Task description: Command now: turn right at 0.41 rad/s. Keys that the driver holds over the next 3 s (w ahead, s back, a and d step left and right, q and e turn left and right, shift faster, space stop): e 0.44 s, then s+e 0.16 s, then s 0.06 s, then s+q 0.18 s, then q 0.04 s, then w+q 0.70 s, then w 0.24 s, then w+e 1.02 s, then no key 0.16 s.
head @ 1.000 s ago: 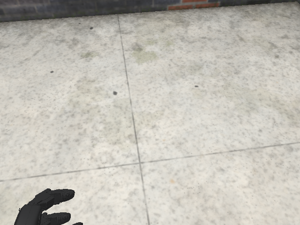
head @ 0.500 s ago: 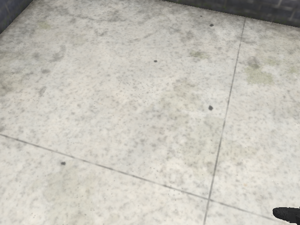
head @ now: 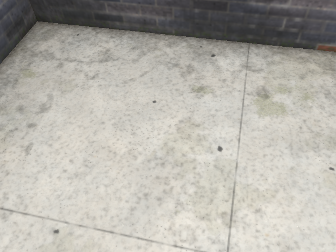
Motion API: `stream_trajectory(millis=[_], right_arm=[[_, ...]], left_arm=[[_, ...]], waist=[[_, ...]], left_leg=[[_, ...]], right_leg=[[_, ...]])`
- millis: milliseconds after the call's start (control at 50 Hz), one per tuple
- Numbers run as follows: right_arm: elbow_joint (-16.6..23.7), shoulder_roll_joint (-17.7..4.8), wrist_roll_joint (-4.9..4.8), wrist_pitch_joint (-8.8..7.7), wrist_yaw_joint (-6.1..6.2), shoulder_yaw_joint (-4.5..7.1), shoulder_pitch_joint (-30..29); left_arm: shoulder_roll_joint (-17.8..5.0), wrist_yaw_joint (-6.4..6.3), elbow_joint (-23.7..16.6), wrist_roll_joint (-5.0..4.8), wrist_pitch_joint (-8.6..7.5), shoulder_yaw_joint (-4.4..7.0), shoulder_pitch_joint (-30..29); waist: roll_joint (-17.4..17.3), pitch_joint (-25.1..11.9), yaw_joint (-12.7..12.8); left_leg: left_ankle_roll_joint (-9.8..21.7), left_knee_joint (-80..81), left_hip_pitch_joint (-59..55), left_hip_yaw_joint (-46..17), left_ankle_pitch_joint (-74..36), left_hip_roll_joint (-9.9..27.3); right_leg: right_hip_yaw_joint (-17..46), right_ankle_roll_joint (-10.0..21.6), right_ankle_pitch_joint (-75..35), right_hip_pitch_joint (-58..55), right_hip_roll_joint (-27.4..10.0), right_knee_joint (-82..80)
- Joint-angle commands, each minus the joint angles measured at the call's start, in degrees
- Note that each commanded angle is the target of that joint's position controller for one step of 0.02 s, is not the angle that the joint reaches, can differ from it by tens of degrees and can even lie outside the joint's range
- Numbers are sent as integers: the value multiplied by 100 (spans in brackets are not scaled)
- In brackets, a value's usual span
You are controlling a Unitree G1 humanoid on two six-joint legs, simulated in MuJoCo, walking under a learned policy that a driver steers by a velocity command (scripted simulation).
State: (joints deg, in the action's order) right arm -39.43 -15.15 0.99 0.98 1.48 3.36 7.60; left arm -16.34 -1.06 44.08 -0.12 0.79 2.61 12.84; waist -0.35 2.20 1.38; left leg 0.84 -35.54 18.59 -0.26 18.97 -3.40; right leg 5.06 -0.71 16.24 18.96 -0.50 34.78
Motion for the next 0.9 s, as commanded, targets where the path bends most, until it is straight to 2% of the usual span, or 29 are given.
stream_trajectory(millis=[20, 40, 60, 80, 100, 120, 140, 160, 180, 220, 280, 320, 360, 380, 400, 420, 440, 460, 480, 500, 520, 540, 620, 700, 760, 840, 880, 900], right_arm=[[405, -363, -67, -149, -24, 166, 82], [340, -409, -86, -174, -45, 192, 250], [312, -587, -67, -169, -48, 250, 396], [332, -984, -16, -121, -45, 358, 277], [344, -1027, 19, -89, -54, 387, 344], [407, -864, 49, -107, -25, 325, 332], [448, -777, 48, -133, 3, 271, 314], [479, -772, 4, -158, 26, 264, 93], [467, -805, -56, -177, 39, 277, -73], [383, -912, -50, -138, 82, 312, 17], [326, -1036, -54, -45, 109, 368, 71], [278, -1173, -97, -12, 81, 415, 114], [242, -1244, -183, -18, 41, 437, 92], [232, -1242, -252, -33, 27, 436, 3], [159, -1127, -292, -67, 7, 410, 106], [35, -906, -191, -106, -32, 353, 421], [313, -510, 168, -120, -66, 194, 335], [466, -736, 70, -126, -6, 251, -260], [439, -899, -94, -81, 37, 303, -369], [351, -905, -120, -39, 92, 319, -260], [229, -928, -63, 0, 161, 341, -147], [190, -947, -25, 31, 195, 360, -15], [72, -770, -113, 102, 221, 308, 177], [-25, -763, -180, 212, 282, 274, 199], [-133, -762, -236, 253, 290, 257, 294], [-255, -764, -284, 223, 216, 238, 509], [-291, -747, -281, 199, 136, 207, 638], [-298, -758, -283, 189, 85, 191, 707]], left_arm=[[-1047, -64, -505, -119, -69, 309, -467], [-1010, -86, -568, -155, -14, 316, -565], [-886, -99, -645, -154, 28, 292, -578], [-716, -79, -747, -143, 40, 253, -414], [-724, -52, -725, -95, 35, 253, -285], [-891, -24, -718, -51, 31, 334, -278], [-1049, -3, -666, -81, 52, 430, -263], [-984, -3, -620, -116, 107, 449, -215], [-823, -2, -622, -129, 158, 406, -250], [-591, 23, -728, -137, 184, 318, -494], [-465, 138, -950, -158, 173, 238, -742], [-554, 201, -1041, -150, 190, 261, -760], [-660, 255, -1068, -141, 236, 319, -621], [-673, 270, -1027, -127, 259, 350, -443], [-754, 245, -967, -102, 274, 407, -237], [-1079, 170, -945, -90, 271, 524, 17], [-1831, 57, -1093, -20, 237, 668, 187], [-1651, 142, -1177, 200, 85, 587, 252], [-1502, 184, -1163, 214, -41, 528, 8], [-1352, 156, -1146, 109, -100, 499, -313], [-1187, 113, -1163, 2, -88, 449, -523], [-1153, 73, -1164, -58, -50, 418, -668], [-1029, -39, -1121, 0, 34, 338, -606], [-881, -137, -1019, 67, 69, 219, -602], [-788, -166, -867, 130, 93, 134, -631], [-757, -231, -614, 127, 151, 124, -779], [-781, -251, -520, 97, 181, 149, -876], [-846, -250, -483, 74, 195, 179, -870]], waist=[[1194, -671, -238], [1070, -802, -294], [760, -940, -280], [-291, -813, -26], [-1127, -700, -100], [-1275, -728, -194], [-794, -683, -180], [-468, -561, -50], [-415, -406, -12], [-582, -379, -167], [-830, -629, -310], [-933, -712, -337], [-967, -719, -250], [-931, -710, -113], [-790, -725, -30], [-53, -810, -10], [1845, -848, -121], [1315, -1235, 352], [829, -969, 241], [691, -728, 44], [517, -672, -51], [545, -681, -173], [660, -923, -183], [745, -976, -78], [847, -881, -21], [950, -718, -28], [1032, -758, -22], [1070, -812, 3]], left_leg=[[46, 408, -8, -140, -45, 37], [68, 833, -435, -161, -612, 145], [167, 1030, -978, -354, -1285, 508], [514, 1149, -1290, -924, -2018, 1106], [1094, 1467, -1484, -1739, -2816, 1874], [1605, 1582, -1620, -2192, -3554, 2546], [1742, 1583, -1573, -2111, -3857, 2627], [1568, 1517, -1519, -1694, -3736, 2428], [1363, 1531, -1509, -1295, -3561, 2211], [1258, 1572, -1572, -763, -3675, 1942], [1206, 1517, -1610, -247, -3668, 1878], [1177, 1447, -1576, -129, -3625, 1987], [1050, 1260, -1509, -44, -3345, 2072], [887, 1039, -1345, 93, -3094, 2036], [607, 663, -1040, 306, -2592, 1890], [137, -214, -277, 734, -1598, 1563], [-497, -2110, 1593, 1020, 1823, 741], [-556, -3160, 1914, -84, 2309, 384], [-506, -3545, 1951, -320, 1930, 489], [-466, -3500, 1955, -394, 1441, 542], [-493, -3429, 1930, -459, 1101, 560], [-547, -3468, 1700, -460, 848, 494], [-664, -3641, 1485, -464, 458, 169], [-747, -3499, 1382, -458, 500, 151], [-735, -3300, 1086, -484, 672, 138], [-667, -2504, 661, -609, 842, 102], [-633, -1875, 320, -366, 856, 284], [-594, -1523, 102, -199, 839, 363]], right_leg=[[1787, 1027, -2422, -800, -1100, -911], [1712, 901, -2347, -688, -960, -746], [1527, 707, -1873, -338, -744, -437], [816, 382, -1012, 411, -175, 148], [155, 57, 369, 1035, 277, 818], [-17, -151, 1857, 1420, 192, 2095], [105, -248, 2031, 1604, 106, 3041], [167, -309, 1763, 1718, -6, 3292], [155, -361, 1430, 1825, -121, 3030], [-157, -493, 993, 1733, -134, 2604], [-500, -493, 734, 1052, -159, 1554], [-706, -400, 621, 630, -104, 972], [-868, -229, 277, 249, -36, 313], [-979, -86, -171, -119, 40, -258], [-952, 103, -666, -657, 159, -810], [-313, 381, -1949, -1554, -144, -1180], [1989, 1285, -4486, -2508, -1807, -1110], [2579, 2212, -4592, -2008, -2306, -1267], [2008, 2075, -4473, -1748, -2007, -1306], [1566, 1741, -4241, -1515, -1653, -1263], [1382, 1507, -4108, -1425, -1446, -1217], [1238, 1427, -4241, -1196, -1310, -1201], [1199, 1415, -4424, -1223, -1195, -1160], [1265, 1443, -4034, -1335, -1295, -1170], [1241, 1491, -3475, -1210, -1319, -1259], [1195, 1519, -2726, -1196, -1362, -1313], [1190, 1474, -1786, -1157, -1366, -1430], [1209, 1423, -789, -1087, -1338, -1571]])
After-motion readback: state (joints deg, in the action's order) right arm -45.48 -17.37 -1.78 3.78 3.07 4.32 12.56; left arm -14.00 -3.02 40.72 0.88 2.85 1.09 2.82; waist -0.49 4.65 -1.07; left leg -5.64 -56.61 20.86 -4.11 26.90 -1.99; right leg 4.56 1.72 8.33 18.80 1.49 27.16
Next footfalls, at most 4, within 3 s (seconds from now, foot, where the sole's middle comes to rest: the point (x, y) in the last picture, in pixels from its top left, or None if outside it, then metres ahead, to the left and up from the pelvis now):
0.42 right None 0.02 -0.16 -0.77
1.02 left None -0.04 0.12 -0.77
1.48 right None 0.21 -0.16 -0.77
1.92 left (150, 246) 0.50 0.14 -0.77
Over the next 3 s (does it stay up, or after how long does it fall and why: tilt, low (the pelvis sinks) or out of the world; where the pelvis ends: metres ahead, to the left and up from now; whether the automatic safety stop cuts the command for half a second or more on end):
stays up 0.94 -0.04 -0.01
